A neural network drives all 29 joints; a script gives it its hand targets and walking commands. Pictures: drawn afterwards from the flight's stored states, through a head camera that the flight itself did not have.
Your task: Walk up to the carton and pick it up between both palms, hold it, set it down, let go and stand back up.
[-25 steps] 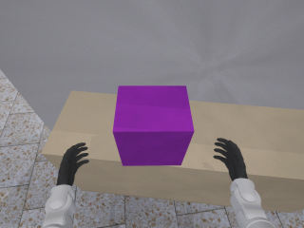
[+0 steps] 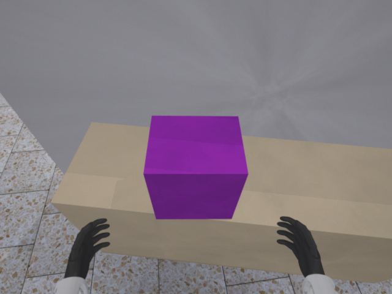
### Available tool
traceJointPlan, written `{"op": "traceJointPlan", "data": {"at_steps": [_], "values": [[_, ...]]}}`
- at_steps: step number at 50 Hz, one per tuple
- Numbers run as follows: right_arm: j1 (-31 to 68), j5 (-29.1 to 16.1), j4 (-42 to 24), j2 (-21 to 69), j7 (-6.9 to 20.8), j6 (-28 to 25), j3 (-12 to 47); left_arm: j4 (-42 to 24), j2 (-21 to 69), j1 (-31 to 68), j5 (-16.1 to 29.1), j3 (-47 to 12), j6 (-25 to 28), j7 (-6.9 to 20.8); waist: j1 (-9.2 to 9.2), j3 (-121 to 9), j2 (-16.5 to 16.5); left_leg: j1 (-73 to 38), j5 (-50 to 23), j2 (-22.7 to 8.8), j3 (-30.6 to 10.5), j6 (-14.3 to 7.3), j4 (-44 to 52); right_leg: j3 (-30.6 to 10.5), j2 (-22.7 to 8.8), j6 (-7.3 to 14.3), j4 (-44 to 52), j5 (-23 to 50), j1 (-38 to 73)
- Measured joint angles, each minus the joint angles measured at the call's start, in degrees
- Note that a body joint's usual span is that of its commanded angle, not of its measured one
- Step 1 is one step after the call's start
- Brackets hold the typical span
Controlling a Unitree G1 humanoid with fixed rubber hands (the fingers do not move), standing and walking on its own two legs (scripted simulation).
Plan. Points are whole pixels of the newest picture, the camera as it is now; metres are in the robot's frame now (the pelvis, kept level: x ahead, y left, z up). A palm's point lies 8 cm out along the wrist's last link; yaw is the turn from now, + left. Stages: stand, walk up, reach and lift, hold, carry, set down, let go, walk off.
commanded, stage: set down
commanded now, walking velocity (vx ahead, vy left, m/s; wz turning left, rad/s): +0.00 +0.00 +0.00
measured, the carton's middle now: (194, 171) +0.44 +0.03 -0.09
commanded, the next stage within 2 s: let go in 0.92 s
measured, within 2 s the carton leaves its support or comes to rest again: neither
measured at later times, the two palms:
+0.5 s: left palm (80, 288) +0.16 +0.25 -0.07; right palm (308, 276) +0.18 -0.20 -0.06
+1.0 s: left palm out of the picture +0.15 +0.24 -0.07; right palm (311, 288) +0.17 -0.20 -0.08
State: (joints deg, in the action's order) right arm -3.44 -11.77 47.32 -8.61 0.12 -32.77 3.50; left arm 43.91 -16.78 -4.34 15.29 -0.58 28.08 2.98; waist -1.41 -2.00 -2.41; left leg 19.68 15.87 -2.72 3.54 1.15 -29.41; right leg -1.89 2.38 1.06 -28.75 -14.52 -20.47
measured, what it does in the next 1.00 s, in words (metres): stands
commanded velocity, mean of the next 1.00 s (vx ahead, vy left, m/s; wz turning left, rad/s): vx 0.00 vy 0.00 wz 0.00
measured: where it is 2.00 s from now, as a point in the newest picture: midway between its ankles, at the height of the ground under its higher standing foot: outside the picture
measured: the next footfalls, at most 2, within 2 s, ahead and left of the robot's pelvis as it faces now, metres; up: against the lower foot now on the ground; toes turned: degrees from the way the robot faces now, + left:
none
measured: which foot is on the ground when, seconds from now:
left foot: down 0.00-1.00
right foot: down 0.00-1.00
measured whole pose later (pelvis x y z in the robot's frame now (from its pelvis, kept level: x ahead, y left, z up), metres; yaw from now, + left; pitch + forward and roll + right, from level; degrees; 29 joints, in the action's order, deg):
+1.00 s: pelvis +0.01 +0.00 +0.01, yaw +1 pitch +0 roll +0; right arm -8.7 0.1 50.1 -6.9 0.9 -16.1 -2.8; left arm 22.7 -13.4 -15.8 -0.9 -0.2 -11.2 0.2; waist -1.7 -0.3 -2.5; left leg 9.1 14.5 -2.1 2.5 0.9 -23.3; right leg -0.9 1.8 1.0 -22.1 -13.3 -9.1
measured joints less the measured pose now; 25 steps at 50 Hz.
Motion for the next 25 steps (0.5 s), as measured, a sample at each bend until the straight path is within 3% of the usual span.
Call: {"op": "traceJointPlan", "data": {"at_steps": [11, 25], "values": [[-2.68, 1.66, 2.3, 1.31, -1.11, 2.36, 0.55, -4.9, 1.64, -5.46, -6.19, 2.29, -8.27, 0.64, -0.12, -0.47, -0.13, -6.37, 0.39, 0.05, -0.78, 0.15, 2.64, 0.73, -0.02, 0.15, 3.37, -0.31, 7.02], [-7.06, 4.85, 2.39, 1.27, -0.64, 6.37, -1.35, -13.85, 2.29, -12.51, -11.3, 1.57, -19.36, -1.04, -0.71, -0.16, -0.44, -10.32, 0.07, 0.31, -0.99, 0.02, 5.08, 0.93, -0.24, 0.05, 6.15, 0.09, 11.26]]}}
